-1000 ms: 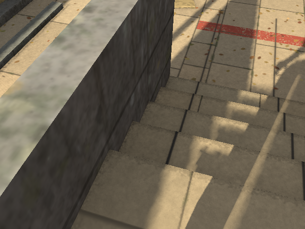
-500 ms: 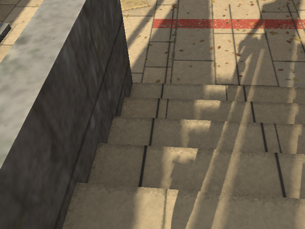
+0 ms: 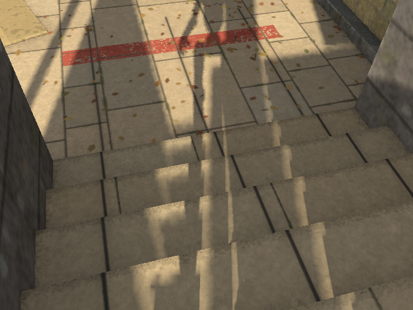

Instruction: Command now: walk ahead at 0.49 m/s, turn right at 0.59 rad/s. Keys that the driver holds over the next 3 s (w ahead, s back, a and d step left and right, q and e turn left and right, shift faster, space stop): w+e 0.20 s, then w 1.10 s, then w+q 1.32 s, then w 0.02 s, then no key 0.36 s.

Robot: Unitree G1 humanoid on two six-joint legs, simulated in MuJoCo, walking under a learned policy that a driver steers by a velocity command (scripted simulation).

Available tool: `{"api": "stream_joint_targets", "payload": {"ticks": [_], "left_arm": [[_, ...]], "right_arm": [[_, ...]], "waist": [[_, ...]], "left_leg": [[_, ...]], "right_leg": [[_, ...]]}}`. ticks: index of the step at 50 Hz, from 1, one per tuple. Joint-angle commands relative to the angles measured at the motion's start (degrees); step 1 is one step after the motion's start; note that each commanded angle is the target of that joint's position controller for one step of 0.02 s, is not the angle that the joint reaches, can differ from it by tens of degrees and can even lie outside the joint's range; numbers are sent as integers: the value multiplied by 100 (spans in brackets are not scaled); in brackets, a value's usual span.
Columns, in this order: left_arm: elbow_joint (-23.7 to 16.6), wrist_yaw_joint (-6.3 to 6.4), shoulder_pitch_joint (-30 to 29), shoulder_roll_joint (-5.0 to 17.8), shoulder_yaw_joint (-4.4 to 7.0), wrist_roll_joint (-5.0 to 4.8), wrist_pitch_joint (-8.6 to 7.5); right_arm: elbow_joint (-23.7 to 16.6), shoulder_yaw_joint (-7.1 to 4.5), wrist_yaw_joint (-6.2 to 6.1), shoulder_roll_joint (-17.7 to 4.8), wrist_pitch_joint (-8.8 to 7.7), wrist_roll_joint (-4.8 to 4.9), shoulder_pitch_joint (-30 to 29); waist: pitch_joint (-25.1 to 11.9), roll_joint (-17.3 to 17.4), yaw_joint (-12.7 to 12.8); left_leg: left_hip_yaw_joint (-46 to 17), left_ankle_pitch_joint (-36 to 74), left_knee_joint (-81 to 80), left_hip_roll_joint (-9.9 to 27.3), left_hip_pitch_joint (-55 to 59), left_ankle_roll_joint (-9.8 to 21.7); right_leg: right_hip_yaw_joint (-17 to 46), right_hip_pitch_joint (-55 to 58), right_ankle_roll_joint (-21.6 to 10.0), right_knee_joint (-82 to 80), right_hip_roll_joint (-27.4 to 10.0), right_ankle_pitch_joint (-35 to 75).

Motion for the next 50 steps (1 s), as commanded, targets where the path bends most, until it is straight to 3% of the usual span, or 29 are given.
{"api": "stream_joint_targets", "payload": {"ticks": [1, 6, 8, 10, 12, 13, 14, 15, 16, 17, 18, 19, 21, 23, 25, 27, 28, 30, 32, 33, 36, 39, 42, 45, 46, 47, 48, 49, 50], "left_arm": [[-416, -66, -55, 37, -24, 3, 29], [-681, -162, -930, -153, -151, -36, -3], [-860, -208, -1347, -121, -165, -7, -31], [-1010, -201, -1569, -120, -164, -50, -63], [-985, -125, -1324, -90, -136, 8, -97], [-832, -90, -894, -72, -117, 20, -124], [-524, -26, -111, 45, -55, 42, -173], [-243, 55, 774, 311, 37, 121, -215], [-261, 152, 961, 886, 155, 94, -223], [-240, 180, 1149, 888, 165, -190, -157], [-51, 227, 947, 791, 142, -236, -141], [41, 228, 664, 616, 83, -224, -179], [162, 193, 338, 247, -39, -193, -257], [259, 156, 366, 174, -72, -182, -331], [460, 166, 530, 371, -16, -192, -354], [585, 164, 718, 517, 23, -130, -383], [609, 155, 779, 482, 3, -185, -427], [871, 209, 1080, 406, -16, -252, -524], [1010, 244, 920, 387, -34, -265, -564], [1003, 273, 942, 380, -39, -193, -567], [1115, 360, 1087, 305, -90, -131, -531], [1182, 484, 1415, 344, -142, -20, -526], [1257, 597, 1622, 447, -135, 48, -465], [1418, 706, 1652, 313, -191, 0, -396], [1487, 693, 1706, 316, -211, -18, -367], [1509, 647, 1618, 381, -209, -12, -367], [1555, 581, 1523, 434, -210, -76, -335], [1673, 500, 2211, 143, -140, -250, -364], [1598, 628, 2446, 319, -153, -482, -403]], "right_arm": [[-201, -71, 17, -461, -151, 22, 85], [23, -36, 5, -545, -79, 71, 386], [101, -38, -30, -658, -49, 76, 572], [218, -52, -77, -790, 16, 63, 741], [343, -48, -127, -919, 92, 78, 885], [413, -46, -143, -962, 147, 74, 909], [435, -35, -137, -1025, 222, 33, 860], [345, 5, -133, -884, 238, 37, 874], [-7, 171, -10, -205, 214, 121, 1266], [-34, -12, -8, -809, 222, 61, 1008], [-232, -83, -10, -925, 202, 103, 275], [-258, -8, -14, -771, 151, 151, 107], [-50, 14, -10, -597, 296, -27, 415], [87, -28, 62, -559, 493, -119, 491], [44, -8, 110, -410, 604, -122, 343], [45, -49, 116, -479, 630, -28, 135], [-51, -101, 121, -571, 627, -19, -148], [-197, -176, 105, -663, 579, -54, -609], [-221, -157, 172, -577, 555, -96, -811], [-149, -184, 223, -603, 551, -105, -727], [-138, -181, 316, -563, 513, -190, -936], [-285, -146, 338, -504, 481, -233, -1401], [-443, -61, 385, -356, 414, -125, -1899], [-256, -11, 333, -287, 297, 25, -1537], [-87, -54, 266, -397, 283, 31, -1079], [286, -120, 181, -537, 262, -7, -102], [774, -185, 147, -619, 258, -66, 1099], [1039, -261, 184, -929, 297, -69, 1772], [892, -216, 273, -970, 309, 54, 2130]], "waist": [[101, 626, 163], [318, 692, -4], [440, 628, -132], [443, 711, -178], [183, 845, -68], [-29, 948, 136], [-420, 775, 510], [-976, 458, 892], [-1903, -882, 624], [-2247, -562, 772], [-1302, -73, 730], [-717, 49, 523], [-232, 146, 24], [-253, 231, -52], [-167, 150, -96], [-10, 28, 20], [146, 80, 41], [271, -64, 166], [363, -121, 91], [314, -74, 92], [366, 131, 194], [453, 126, 478], [700, 208, 838], [751, 184, 845], [637, 302, 710], [292, 592, 311], [-290, 860, -260], [-1234, 2059, -165], [-2247, 1838, -400]], "left_leg": [[-1123, 1509, -1224, 1690, 298, 663], [-133, 2194, -980, 1506, 155, 411], [-2, 2369, -1007, 1587, 311, 381], [139, 3132, -775, 1685, 814, 277], [267, 4747, -167, 1762, 1264, 229], [331, 5376, 370, 1801, 1289, 227], [475, 5379, 1361, 1694, 1211, 187], [520, 4259, 2771, 1625, 265, 113], [522, -438, 4890, 828, -1961, -165], [-414, -1866, 5739, 222, -2730, -244], [-875, -1248, 5612, 541, -3171, -216], [-911, -944, 5107, 720, -2916, -185], [-1000, -825, 4154, 965, -2053, -229], [-934, -777, 3827, 838, -1709, -299], [-830, -355, 3600, 770, -1749, -389], [-839, 484, 3547, 769, -2078, -342], [-909, 919, 3223, 753, -2401, -304], [-1240, 1441, 2746, 827, -3068, -253], [-1106, 2618, 1910, 740, -2606, -213], [-1168, 2963, 1840, 763, -2619, -196], [-1255, 3562, 1677, 729, -2710, -123], [-1174, 3461, 1522, 591, -2861, -103], [-986, 3320, 691, 563, -2587, -107], [-974, 3544, -358, 745, -1739, -40], [-867, 3235, -416, 680, -1194, 5], [-555, 3123, -678, 462, -246, 60], [-302, 3463, -643, 402, 1264, 99], [-1281, 5390, 1258, 1417, 3606, 555], [-2481, 5720, 2228, 2351, 4810, 1111]], "right_leg": [[162, -738, 46, -292, -244, 665], [-435, -285, -41, -1701, -208, 1680], [-688, -90, -136, -2231, -167, 1540], [-889, 37, -288, -2654, -57, 1057], [-1001, 541, -497, -2910, 248, 398], [-966, 1113, -608, -2956, 418, 289], [-944, 1958, -751, -3392, 625, 245], [-188, 3418, -989, -3530, 164, 211], [2483, 5494, -1690, -3649, -1691, 236], [4067, 5496, -2043, -4426, -2247, 665], [2881, 4918, -1805, -4504, -1966, 1562], [2157, 4055, -1621, -4617, -1802, 2360], [1259, 2890, -1146, -4948, -1294, 2678], [1069, 2691, -1093, -5187, -1146, 2749], [729, 2562, -1065, -5316, -995, 2896], [613, 2595, -1048, -5391, -940, 2557], [590, 2612, -990, -5463, -791, 2172], [774, 3198, -838, -5333, -903, 1702], [522, 2673, -765, -5162, -664, 963], [652, 2686, -848, -4912, -735, 579], [802, 2539, -927, -4129, -802, 484], [949, 2585, -986, -3361, -778, 556], [885, 2541, -892, -2658, -656, 655], [838, 2579, -811, -1904, -596, 1273], [819, 2526, -814, -1329, -571, 1776], [599, 2407, -788, -208, -405, 2324], [187, 1831, -698, 1435, -100, 1952], [-243, -158, -268, 4206, 713, -2716], [203, -1383, -191, 5850, 675, -3722]]}}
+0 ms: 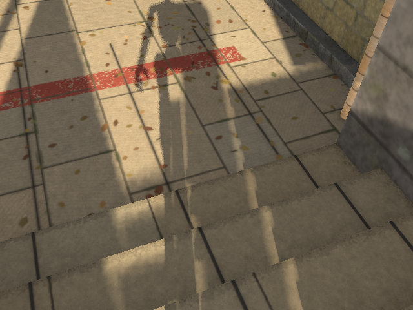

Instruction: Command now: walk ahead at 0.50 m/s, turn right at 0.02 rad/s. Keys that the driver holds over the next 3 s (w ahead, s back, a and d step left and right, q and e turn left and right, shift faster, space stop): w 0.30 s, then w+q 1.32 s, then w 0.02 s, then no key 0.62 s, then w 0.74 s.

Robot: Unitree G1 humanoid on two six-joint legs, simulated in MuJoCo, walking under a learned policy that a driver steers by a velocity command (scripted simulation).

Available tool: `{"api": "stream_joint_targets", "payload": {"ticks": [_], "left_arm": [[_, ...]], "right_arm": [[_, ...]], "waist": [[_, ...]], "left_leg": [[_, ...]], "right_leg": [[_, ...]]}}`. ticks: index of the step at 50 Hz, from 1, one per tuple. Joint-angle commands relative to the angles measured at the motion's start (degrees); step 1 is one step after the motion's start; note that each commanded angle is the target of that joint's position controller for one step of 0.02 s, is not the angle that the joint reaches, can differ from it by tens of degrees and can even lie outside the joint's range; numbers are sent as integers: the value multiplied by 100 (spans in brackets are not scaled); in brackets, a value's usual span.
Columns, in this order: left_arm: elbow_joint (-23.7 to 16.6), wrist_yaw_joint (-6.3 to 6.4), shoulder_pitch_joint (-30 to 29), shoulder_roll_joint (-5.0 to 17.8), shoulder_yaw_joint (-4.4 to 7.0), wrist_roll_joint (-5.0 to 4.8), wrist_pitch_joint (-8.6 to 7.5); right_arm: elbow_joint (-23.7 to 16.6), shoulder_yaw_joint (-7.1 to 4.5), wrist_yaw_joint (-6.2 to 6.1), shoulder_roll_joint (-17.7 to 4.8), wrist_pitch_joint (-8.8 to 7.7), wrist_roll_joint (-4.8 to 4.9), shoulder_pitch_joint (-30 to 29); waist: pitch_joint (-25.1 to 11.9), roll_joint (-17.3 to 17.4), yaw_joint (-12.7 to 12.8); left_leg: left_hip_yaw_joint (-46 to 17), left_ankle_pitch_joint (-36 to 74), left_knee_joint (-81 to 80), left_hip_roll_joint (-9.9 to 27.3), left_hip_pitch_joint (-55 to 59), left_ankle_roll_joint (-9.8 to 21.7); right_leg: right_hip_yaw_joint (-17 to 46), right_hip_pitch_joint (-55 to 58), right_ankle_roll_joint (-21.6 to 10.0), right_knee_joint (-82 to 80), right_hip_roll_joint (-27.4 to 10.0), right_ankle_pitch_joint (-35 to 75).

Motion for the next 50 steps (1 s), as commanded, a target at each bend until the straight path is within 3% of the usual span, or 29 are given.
{"api": "stream_joint_targets", "payload": {"ticks": [1, 2, 3, 5, 7, 8, 9, 12, 14, 17, 19, 20, 21, 22, 23, 25, 28, 31, 34, 38, 40, 41, 42, 43, 44, 45, 46, 47, 50], "left_arm": [[-278, 111, 463, 781, 160, -243, -72], [-539, 79, -453, 776, 124, -76, -21], [-700, 10, -1080, 767, 126, 67, 43], [-528, -115, -787, 416, 97, 221, 316], [-495, -246, -824, 189, 108, 187, 386], [-759, -328, -1311, 146, 80, 208, 372], [-725, -410, -1424, 81, 77, 299, 328], [-329, -512, -976, 6, 51, 163, 416], [-414, -499, -1582, 307, 142, 144, 399], [-624, -512, -2292, 359, 210, 275, 345], [-461, -539, -1755, 295, 227, 237, 231], [-91, -545, -720, 312, 287, 208, 159], [272, -522, 378, 637, 412, 265, 49], [366, -497, 680, 1018, 483, 218, -47], [346, -498, 769, 1091, 469, -1, -78], [171, -480, -7, 732, 379, 141, -99], [-28, -428, -750, 502, 306, 222, -230], [-3, -314, -963, 431, 285, 35, -423], [14, -258, -732, 312, 212, 31, -353], [138, -120, -129, 379, 252, 170, -244], [220, -70, 130, 509, 228, 184, -62], [251, -25, 103, 610, 252, 136, 39], [124, -78, 153, 447, 286, 100, 88], [-243, -98, 305, 293, 211, 4, 55], [-461, -116, -105, 586, 249, 34, 39], [-508, -141, -495, 686, 288, 167, 29], [-721, -187, -665, 501, 250, 215, -46], [-656, -181, -1067, 852, 356, 285, 34], [-814, -227, -1526, 405, 330, 309, 357]], "right_arm": [[573, -327, -9, -1226, 116, 281, 3084], [507, -326, -231, -1170, 162, 234, 2469], [456, -201, -348, -827, 148, 183, 2003], [592, -54, -235, -657, -25, -109, 1853], [609, 25, -158, -518, -252, -52, 1407], [558, 42, -176, -543, -330, 101, 1112], [528, 62, -174, -574, -379, 153, 1030], [655, -17, -175, -847, -259, 156, 1471], [578, 14, -169, -647, -139, 115, 1631], [601, -36, -189, -724, -14, -75, 2126], [541, -101, -207, -865, 32, -140, 1960], [519, -124, -204, -905, 52, -118, 1784], [451, -143, -209, -864, 52, -56, 1801], [401, -60, -214, -278, 16, -101, 2176], [263, -95, -291, -450, 8, -84, 2018], [61, -202, -301, -674, 149, -27, 1049], [59, -301, -123, -609, 415, -121, 942], [-174, -202, 84, -256, 374, -139, 305], [-96, -93, 151, -72, 397, 38, 63], [-129, -6, 81, -190, 422, -24, -508], [293, -95, -24, -428, 324, -173, 550], [636, -163, -45, -501, 280, -243, 1582], [906, -332, -73, -991, 243, -200, 2189], [791, -369, -52, -1383, 207, 20, 2423], [515, -367, -60, -1349, 234, 168, 2456], [431, -304, -105, -1167, 270, 131, 2149], [467, -346, -295, -1325, 268, -25, 2007], [334, -161, -277, -777, 166, -45, 1569], [236, -125, -326, -849, -40, 22, 1018]], "waist": [[-2250, 1084, -1328], [-1283, 823, -1307], [-454, 183, -1143], [285, -277, -554], [683, -90, -178], [868, 119, -26], [714, 411, -86], [63, 861, -80], [374, 300, -340], [577, 237, -686], [462, 374, -433], [119, 260, -17], [-354, -460, 356], [-592, -1661, 71], [-414, -1310, 95], [529, -309, -57], [721, -191, -634], [513, -521, -766], [453, -649, -596], [850, -354, -177], [510, -134, -603], [105, -198, -1104], [-240, 1127, -1245], [-1034, 1546, -1040], [-1621, 560, -1337], [-1109, -120, -1208], [-1068, 569, -1119], [-323, -413, -857], [335, -199, -456]], "left_leg": [[-2844, 2641, 1032, 2549, 5412, 1839], [-3231, -72, -223, 2656, 4214, 2015], [-2970, -201, -566, 2454, 2870, 1851], [-2514, -76, -485, 2086, 579, 1657], [-1682, -246, -667, 1304, -526, 1123], [-1109, -368, -1055, 845, -1335, 910], [-840, 83, -1077, 665, -1536, 890], [-976, 1169, -826, 1065, -673, 1032], [-983, 666, -696, 1019, -38, 1051], [-1366, 525, -336, 1194, 877, 1173], [-1127, 1696, 430, 1079, 792, 1021], [-919, 2448, 1463, 831, 368, 897], [-556, 2205, 3215, 364, -435, 624], [-222, -2531, 5358, -361, -1948, 298], [-473, -2805, 5576, -453, -2970, 310], [-792, -2231, 4932, 78, -2971, 271], [-801, -425, 4082, 228, -2116, 163], [-254, 2369, 2370, -79, -1063, 147], [97, 3381, 1567, -305, -199, 134], [535, 3025, 593, -308, 45, 91], [555, 2316, -311, -334, 725, 343], [330, 2094, -782, -287, 1624, 600], [-197, 3991, 45, 271, 3166, 1010], [-1300, 5991, 1953, 1199, 5173, 1406], [-2185, 4880, 1406, 1685, 5336, 1773], [-2417, 3947, 881, 1650, 4652, 1788], [-3602, 1281, 363, 2252, 3933, 2295], [-3360, 981, 220, 1930, 2732, 2056], [-2499, 1808, -195, 969, -42, 1741]], "right_leg": [[460, -4689, 105, 4206, 1, 133], [82, -5444, 229, 3497, -277, 1063], [185, -5200, 285, 2908, -522, 1547], [591, -4020, 187, 1546, -836, 1737], [645, -3607, 206, -140, -958, 3216], [303, -2815, 335, -1959, -990, 4189], [19, -2025, 367, -2897, -958, 5054], [86, -1236, 322, -2652, -1071, 5504], [-79, -1834, 260, -2974, -1097, 5335], [-176, -2248, 296, -3403, -1051, 4002], [-280, -1275, 226, -4086, -813, 3175], [-463, 40, 164, -4429, -513, 2991], [-20, 1480, -70, -4972, -768, 3624], [1951, 2438, -521, -5581, -2258, 4075], [2992, 2314, -818, -6224, -2841, 4240], [2347, 835, -838, -6376, -2767, 3312], [1231, -552, -452, -6014, -2284, 2872], [120, -1415, 23, -5734, -1738, 2155], [-350, -1679, 145, -5174, -1616, 1861], [-557, -1039, 136, -3913, -1757, 2327], [-721, -267, 30, -2144, -1686, 4137], [-856, -332, -23, -532, -1563, 4732], [-1217, -1917, 112, 2185, -909, 1380], [-468, -4175, 156, 2950, -993, 59], [-30, -4797, 240, 2711, -1213, 748], [16, -5096, 313, 2323, -1287, 1096], [377, -5404, 489, 1682, -1263, 1679], [520, -5079, 608, 519, -1523, 2344], [279, -2900, 996, -2025, -1362, 3262]]}}
Over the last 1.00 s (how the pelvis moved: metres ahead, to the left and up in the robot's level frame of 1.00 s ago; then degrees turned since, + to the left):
0.54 -0.07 -0.15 -13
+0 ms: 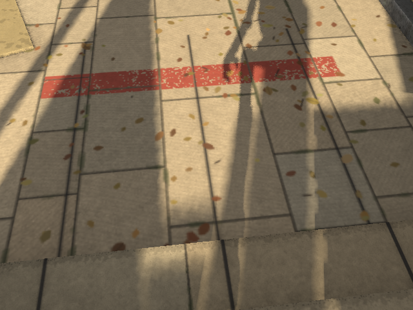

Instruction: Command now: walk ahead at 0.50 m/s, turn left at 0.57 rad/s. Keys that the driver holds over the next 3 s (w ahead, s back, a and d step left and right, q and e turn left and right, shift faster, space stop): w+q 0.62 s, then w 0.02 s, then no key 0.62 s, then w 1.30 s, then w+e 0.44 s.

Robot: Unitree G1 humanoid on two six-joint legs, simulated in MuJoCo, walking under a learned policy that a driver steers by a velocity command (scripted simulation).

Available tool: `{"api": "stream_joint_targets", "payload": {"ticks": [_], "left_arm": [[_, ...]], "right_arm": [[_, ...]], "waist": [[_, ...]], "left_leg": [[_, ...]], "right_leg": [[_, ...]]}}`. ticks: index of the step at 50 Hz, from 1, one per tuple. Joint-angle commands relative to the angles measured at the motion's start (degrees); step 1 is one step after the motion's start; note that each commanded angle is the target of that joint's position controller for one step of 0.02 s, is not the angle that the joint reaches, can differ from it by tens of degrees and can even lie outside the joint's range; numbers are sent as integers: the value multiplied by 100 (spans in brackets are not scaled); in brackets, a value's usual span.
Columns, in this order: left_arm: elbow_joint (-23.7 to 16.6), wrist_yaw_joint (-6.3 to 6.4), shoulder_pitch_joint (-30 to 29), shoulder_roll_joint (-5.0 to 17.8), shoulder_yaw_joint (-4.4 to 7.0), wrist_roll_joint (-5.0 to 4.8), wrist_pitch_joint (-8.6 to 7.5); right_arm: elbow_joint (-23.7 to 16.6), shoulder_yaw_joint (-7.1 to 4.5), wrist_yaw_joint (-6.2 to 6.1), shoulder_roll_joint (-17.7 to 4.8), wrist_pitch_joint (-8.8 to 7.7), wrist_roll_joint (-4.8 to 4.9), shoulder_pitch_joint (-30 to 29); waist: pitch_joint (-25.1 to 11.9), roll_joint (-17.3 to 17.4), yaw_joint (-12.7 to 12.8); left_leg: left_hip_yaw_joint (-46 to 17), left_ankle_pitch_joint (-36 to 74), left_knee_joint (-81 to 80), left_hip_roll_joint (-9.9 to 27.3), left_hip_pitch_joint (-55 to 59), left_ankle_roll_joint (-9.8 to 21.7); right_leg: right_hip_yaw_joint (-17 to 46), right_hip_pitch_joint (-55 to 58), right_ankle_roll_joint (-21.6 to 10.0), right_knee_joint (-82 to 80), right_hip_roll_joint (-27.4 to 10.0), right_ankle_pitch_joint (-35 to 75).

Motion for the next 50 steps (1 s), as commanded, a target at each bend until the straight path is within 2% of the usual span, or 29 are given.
{"api": "stream_joint_targets", "payload": {"ticks": [1, 2, 3, 4, 6, 10, 12, 14, 15, 17, 18, 19, 20, 21, 22, 23, 25, 27, 29, 32, 35, 38, 40, 42, 44, 45, 47, 48, 50], "left_arm": [[-398, -55, -6, 501, 105, 104, 146], [-226, -93, 441, 491, 123, 54, 144], [-177, -116, 506, 560, 155, -27, 126], [-433, -134, -201, 787, 256, -92, 45], [-710, -212, -1146, 764, 239, 17, -62], [-986, -394, -1423, 357, 62, -6, -161], [-1153, -352, -1475, 356, 43, -119, -161], [-1233, -267, -1453, 478, 39, -235, -243], [-1177, -226, -1250, 504, 57, -336, -270], [-728, -147, 214, 674, 161, -300, -332], [-446, -146, 1034, 941, 252, -184, -303], [-403, -197, 1688, 1127, 244, -101, -251], [-488, -306, 1881, 1196, 241, -150, -180], [-458, -319, 1835, 1718, 421, -268, -173], [-596, -242, 1244, 771, 214, -334, -173], [-711, -181, 837, 856, 187, -219, -262], [-488, -162, 788, 579, 25, -145, -421], [-490, -153, 512, 671, 2, -176, -530], [-442, -118, 788, 678, -25, -244, -531], [-269, -100, 1370, 870, 37, -206, -429], [-121, -104, 1993, 621, -36, -164, -335], [90, -53, 2498, 621, -58, -59, -265], [378, 71, 3106, 550, -75, 38, -307], [424, 108, 3192, 651, -44, 43, -364], [503, 120, 3261, 464, -95, 51, -425], [543, 112, 3159, 384, -131, 24, -450], [336, 18, 2189, 236, -186, -77, -490], [368, -4, 2027, 358, -160, -163, -454], [405, 23, 2009, 523, -112, -109, -310]], "right_arm": [[-303, -208, -113, -1055, -184, 61, 187], [-247, -217, -84, -1065, -184, 40, 282], [-293, -207, -38, -974, -175, 34, 298], [-106, -164, -78, -741, -229, 90, 680], [-95, -170, -170, -746, -217, 90, 1173], [-392, -121, -160, -677, -231, 55, 588], [-366, -96, -142, -667, -199, 15, 716], [-361, -126, -281, -684, -112, -39, 971], [-313, -120, -405, -711, -23, -112, 1060], [-214, -167, -357, -903, 68, -148, 1147], [-172, -188, -246, -807, 34, -79, 1360], [-104, -181, -146, -435, -64, 120, 1907], [-313, -151, -233, -439, -88, 268, 2195], [-621, -94, -274, -492, -90, 245, 1989], [-650, -164, -224, -822, 53, -103, 542], [-1014, -180, -159, -825, 117, -145, -116], [-973, -157, -80, -586, 269, -117, -364], [-863, -125, 65, -373, 275, -23, -225], [-793, -174, 142, -366, 257, -139, -376], [-546, -202, 146, -277, 385, -86, -201], [-527, -243, 170, -324, 392, -153, -816], [-493, -174, 164, -185, 305, -173, -1271], [-515, -175, 109, -182, 144, -180, -1831], [-624, -184, 74, -256, 6, -124, -2344], [-769, -143, 96, -251, -126, -157, -2937], [-787, -109, 141, -201, -167, -124, -2947], [-700, 47, 315, 46, -170, 135, -2576], [-508, 71, 359, 86, -107, 187, -2213], [-146, 25, 325, -210, -48, 157, -1491]], "waist": [[-296, 222, 111], [-489, 517, 213], [-572, 391, 204], [-297, 287, -76], [-146, 283, -462], [-174, 293, -433], [16, 646, -588], [201, 774, -734], [263, 744, -673], [-236, 121, 49], [-673, -410, 290], [-1512, -1013, 196], [-2002, -1158, 103], [-2187, -1847, 43], [-763, -356, 241], [-264, -941, 267], [432, -252, -153], [370, -354, -599], [118, -553, -449], [-384, -595, -406], [-140, -176, -126], [8, -252, 133], [168, -354, 527], [246, -317, 728], [308, -432, 906], [338, -491, 812], [337, 91, 453], [273, -83, 391], [271, -43, 244]], "left_leg": [[-2216, 3948, -1462, 1856, -552, 1115], [-2191, 4320, -1232, 1821, -357, 1049], [-2042, 4179, -1112, 1651, -339, 932], [-2330, 2725, -816, 1471, 254, 937], [-2831, 1719, -583, 1520, 1010, 1020], [-2455, 44, -169, 928, -842, 595], [-2530, 227, 263, 842, -732, 506], [-2737, 566, 631, 883, -120, 413], [-2816, 745, 1114, 892, 76, 360], [-2317, 916, 3093, 542, 31, 302], [-1855, -368, 4559, 256, -909, 181], [-1401, -3155, 6843, -159, -2531, -4], [-1020, -3006, 8188, 149, -3547, -80], [-504, -2307, 8754, 349, -4451, -255], [-283, -1195, 7595, 720, -4808, -242], [-434, -681, 7495, 810, -4594, -259], [-1048, 376, 6011, 1067, -3925, -335], [-971, 1452, 4198, 1060, -2934, -519], [-890, 2189, 3073, 991, -2632, -601], [-871, 2798, 3307, 917, -2949, -416], [-806, 2540, 3090, 803, -3387, -293], [-537, 2046, 2786, 746, -3542, -272], [-1214, 2250, 2253, 758, -4692, -342], [-1041, 2309, 1676, 733, -5036, -460], [-786, 2555, 1174, 855, -4840, -530], [-675, 2745, 997, 968, -4409, -496], [-87, 5177, -1003, 1177, -1341, -545], [-99, 5383, -989, 1184, -500, -553], [-235, 5282, -1739, 1365, -224, -536]], "right_leg": [[-144, 299, 208, -1714, 39, 1039], [-32, 427, 63, -1609, 18, 1665], [-173, 496, -42, -1660, 113, 2114], [218, -432, -120, -2249, 11, 3129], [313, -1354, -162, -2860, 66, 3198], [10, 976, -101, -4447, 597, 4658], [119, 1313, -92, -5007, 663, 4225], [499, 1379, -93, -5858, 416, 3985], [668, 1551, -105, -6271, 238, 4139], [309, 3059, -99, -6878, 283, 4222], [346, 4462, -115, -6174, 158, 3974], [831, 6177, -295, -4031, -664, 5524], [1841, 6524, -511, -3782, -1512, 5340], [3441, 6251, -1350, -5176, -2339, 1965], [2752, 4745, -1088, -6297, -1446, -854], [2741, 3641, -1356, -6342, -1637, -604], [1788, 1925, -909, -6148, -1102, 635], [990, 930, -688, -6407, -731, 1035], [774, 1315, -807, -6332, -721, 2229], [676, 2450, -889, -5939, -911, 3169], [439, 3120, -897, -5586, -783, 3735], [238, 3715, -949, -5221, -732, 4671], [569, 4979, -1063, -4835, -822, 3959], [562, 5329, -1168, -4620, -740, 3742], [572, 5040, -1208, -4536, -717, 3552], [543, 4606, -1209, -4531, -743, 3472], [-238, 2341, -876, -4585, -333, 1274], [-258, 1919, -865, -4422, -309, 846], [-237, 2512, -864, -3671, -244, 1037]]}}
Over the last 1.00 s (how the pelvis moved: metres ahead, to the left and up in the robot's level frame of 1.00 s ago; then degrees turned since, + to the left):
0.48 0.02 -0.18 20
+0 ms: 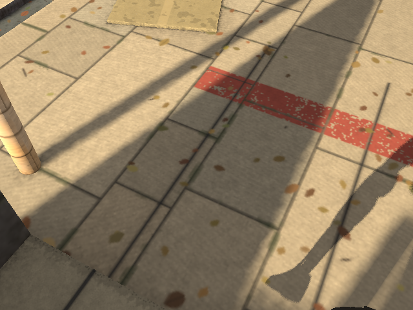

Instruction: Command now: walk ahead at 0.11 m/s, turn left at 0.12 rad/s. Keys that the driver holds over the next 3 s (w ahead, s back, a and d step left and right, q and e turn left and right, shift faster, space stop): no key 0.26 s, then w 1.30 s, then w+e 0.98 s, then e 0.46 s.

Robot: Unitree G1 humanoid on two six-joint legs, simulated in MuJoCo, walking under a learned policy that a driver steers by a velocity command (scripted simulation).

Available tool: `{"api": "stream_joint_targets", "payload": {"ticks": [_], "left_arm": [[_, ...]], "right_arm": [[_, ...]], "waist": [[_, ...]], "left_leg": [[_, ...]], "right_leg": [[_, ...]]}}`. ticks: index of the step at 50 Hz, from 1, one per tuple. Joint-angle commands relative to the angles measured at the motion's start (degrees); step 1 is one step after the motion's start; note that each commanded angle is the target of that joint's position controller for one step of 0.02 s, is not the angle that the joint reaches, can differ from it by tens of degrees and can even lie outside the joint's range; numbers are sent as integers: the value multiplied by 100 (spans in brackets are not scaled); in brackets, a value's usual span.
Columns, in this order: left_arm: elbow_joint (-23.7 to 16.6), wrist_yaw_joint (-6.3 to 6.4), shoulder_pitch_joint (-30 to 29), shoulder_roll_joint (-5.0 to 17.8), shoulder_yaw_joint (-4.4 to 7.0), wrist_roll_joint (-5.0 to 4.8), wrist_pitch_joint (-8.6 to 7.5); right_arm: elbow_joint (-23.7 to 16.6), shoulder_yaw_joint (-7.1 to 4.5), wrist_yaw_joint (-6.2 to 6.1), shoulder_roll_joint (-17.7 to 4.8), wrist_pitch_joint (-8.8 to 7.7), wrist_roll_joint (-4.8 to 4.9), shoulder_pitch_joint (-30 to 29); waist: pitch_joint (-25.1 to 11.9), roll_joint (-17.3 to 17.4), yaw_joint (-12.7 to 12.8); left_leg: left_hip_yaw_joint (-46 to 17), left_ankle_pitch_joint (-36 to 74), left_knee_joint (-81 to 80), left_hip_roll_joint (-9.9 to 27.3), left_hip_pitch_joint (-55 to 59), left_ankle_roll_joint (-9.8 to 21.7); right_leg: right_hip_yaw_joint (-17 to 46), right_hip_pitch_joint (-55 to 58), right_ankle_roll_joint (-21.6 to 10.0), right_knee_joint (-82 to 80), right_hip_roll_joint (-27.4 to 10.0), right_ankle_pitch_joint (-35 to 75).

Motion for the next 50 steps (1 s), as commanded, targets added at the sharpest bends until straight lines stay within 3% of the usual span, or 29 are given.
{"api": "stream_joint_targets", "payload": {"ticks": [1, 2, 3, 4, 5, 6, 8, 9, 10, 11, 12, 13, 15, 19, 21, 28, 31, 32, 33, 34, 35, 36, 37, 38, 40, 42, 44, 46, 50], "left_arm": [[-176, -7, -334, 762, 141, -58, 90], [-131, -18, -276, 843, 170, -108, 147], [-20, -20, 30, 862, 200, -212, 211], [153, 72, 1245, 384, 231, -504, 326], [-73, 174, 1031, 540, 162, -710, 307], [-259, 196, 336, 722, 183, -527, 354], [-446, 85, -429, 466, 95, -94, 577], [-514, 33, -836, 552, 103, 143, 726], [-553, 2, -922, 528, 86, 170, 829], [-622, 3, -1164, 458, 84, 152, 855], [-654, 10, -1231, 489, 102, 137, 866], [-693, -7, -1285, 387, 77, 89, 874], [-809, -42, -1561, 287, 17, 87, 888], [-1251, -182, -2632, 606, 97, 138, 822], [-1410, -228, -2943, 594, 105, 113, 769], [-1521, -465, -2851, 649, 106, -2, 762], [-1383, -395, -2077, 798, 196, -132, 775], [-1245, -317, -1627, 779, 210, -173, 761], [-976, -222, -901, 692, 214, -182, 743], [-745, -125, -396, 578, 192, -199, 652], [-755, -114, -182, 438, 83, -223, 520], [-694, -64, 252, 753, 39, -168, 500], [-575, 16, 140, 1616, 327, -14, 497], [-664, 73, -409, 1650, 354, 21, 360], [-787, -35, -1334, 1017, 173, 25, 147], [-694, -124, -1420, 717, 85, -59, 39], [-565, -213, -1265, 918, 154, -153, -3], [-553, -216, -1017, 1006, 205, -130, -25], [-290, -105, 50, 740, 188, -65, 38]], "right_arm": [[360, -66, -39, -485, -35, -35, 1124], [743, -132, -93, -621, -84, -172, 2103], [1036, -212, -103, -905, -129, -295, 2909], [1088, -281, -33, -1303, -137, -276, 3259], [860, -292, -5, -1319, -109, 8, 3176], [700, -196, -75, -977, -16, 153, 2775], [357, -12, -373, -532, 7, 114, 1804], [312, 8, -452, -586, 0, 79, 1739], [283, 62, -425, -544, -18, -53, 1646], [337, 82, -415, -531, -70, -86, 1606], [348, 97, -417, -556, -125, -91, 1753], [377, 125, -432, -491, -143, -74, 1898], [517, 197, -465, -374, -201, -25, 2128], [621, 28, -523, -830, -76, 36, 2919], [632, -49, -537, -894, -33, 20, 3137], [203, -357, -380, -1186, 67, 60, 2539], [31, -455, -388, -1261, 170, -18, 2069], [-8, -468, -435, -1146, 233, -19, 1914], [-47, -468, -500, -1007, 315, -59, 1729], [-81, -411, -534, -663, 386, -182, 1631], [-119, -272, -515, -61, 327, -171, 1478], [-321, -167, -405, 295, 127, -5, 1519], [-643, -265, -270, -103, -44, -60, 1264], [-811, -319, -230, -387, -150, -189, 888], [-572, -374, -144, -649, -117, -215, 987], [-455, -357, 44, -521, 13, -196, 1144], [-397, -274, 68, -342, 100, -181, 1214], [-421, -241, 7, -390, 141, -191, 907], [-726, -149, -38, -327, 161, -301, -227]], "waist": [[220, -163, -733], [-209, 55, -1121], [-692, 335, -1383], [-1850, 972, -836], [-2908, 774, -1188], [-2780, 246, -1175], [-1759, 129, -831], [-1153, 232, -858], [-744, 95, -715], [-418, 156, -653], [-545, 161, -626], [-493, -39, -563], [-543, 239, -573], [-301, 208, -958], [-244, 220, -1041], [-427, 457, -834], [-447, 696, -474], [-356, 549, -323], [-238, 13, -23], [168, -906, 123], [437, -1190, 71], [266, -745, -57], [222, -948, -217], [632, -1032, -466], [490, -804, -885], [190, -854, -1131], [75, -836, -1220], [119, -690, -1058], [470, -867, -444]], "left_leg": [[265, 717, -1315, 91, 1956, 12], [496, 859, -1664, -18, 3043, 13], [547, 1508, -1346, 223, 4394, -10], [-295, 5338, 1310, 1554, 6448, 373], [-1332, 5357, 1526, 2301, 6867, 1080], [-1462, 3064, 772, 2235, 5978, 1178], [-1821, -1657, -582, 2066, 3588, 1448], [-1866, -2435, -1078, 2044, 2143, 1467], [-1550, -3020, -1269, 1719, 1050, 1398], [-1448, -2927, -1217, 1546, 400, 1315], [-1503, -2908, -1134, 1481, 272, 1315], [-1324, -3335, -1153, 1298, 133, 1281], [-1458, -5334, -1197, 1016, 282, 1139], [-2439, -7258, -1761, 1204, 1509, 874], [-2592, -7391, -1907, 1316, 1675, 850], [-1282, -6780, -2282, 870, 324, 528], [-888, -6676, -2192, 687, -206, 392], [-917, -6906, -1847, 710, -303, 393], [-711, -7114, -1054, 508, -725, 343], [-211, -6818, 696, -36, -1425, 293], [-63, -6604, 3017, -822, -3210, 140], [-813, -6096, 3923, -1139, -4369, 225], [-1266, -5384, 3754, -1104, -5100, 126], [-1390, -4502, 3679, -824, -4946, 0], [-1130, -3185, 3268, -827, -3260, -244], [-548, -2346, 3324, -866, -1528, -390], [-453, -1662, 3575, -715, -812, -332], [-216, -1380, 3592, -643, -889, -252], [49, -2090, 2727, -69, -2159, -194]], "right_leg": [[880, -1068, -782, 392, -767, 3630], [717, -1171, -727, 1588, -501, 3914], [437, -1920, -612, 3155, -117, 2257], [345, -3549, -260, 5809, 369, -1654], [1147, -4289, -254, 6492, 319, -1384], [1147, -4459, -244, 6233, 45, -754], [1004, -4354, -107, 5473, -174, 494], [991, -3721, -129, 5411, -172, 1152], [1071, -3316, -167, 4870, -106, 2045], [1246, -3285, -151, 4813, -34, 2412], [1305, -3377, -155, 5066, 97, 2433], [1339, -3545, -109, 4680, 116, 2821], [1412, -3998, -6, 3934, 123, 3273], [1391, -5294, 187, 2780, -44, 3293], [1420, -5344, 246, 2285, -153, 3463], [717, -2560, 193, 728, 109, 3269], [358, -838, -136, -599, 270, 2287], [329, -453, -327, -1290, 143, 2345], [101, 275, -424, -2036, 174, 2342], [403, 728, -464, -2962, -54, 1653], [2149, 1196, -486, -2440, -920, 536], [3997, 1287, -632, -2801, -1873, -65], [5511, 1121, -873, -4260, -2484, -1972], [5365, 594, -817, -4532, -2533, -1574], [3591, -820, -399, -4010, -1598, 669], [2544, -1979, -442, -4019, -1053, 1957], [2214, -2233, -551, -3964, -959, 2560], [1997, -1843, -648, -3884, -949, 2801], [2156, 168, -1061, -3683, -1177, 3700]]}}
Over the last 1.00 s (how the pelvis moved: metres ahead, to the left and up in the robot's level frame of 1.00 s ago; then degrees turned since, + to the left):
0.47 0.01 -0.21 26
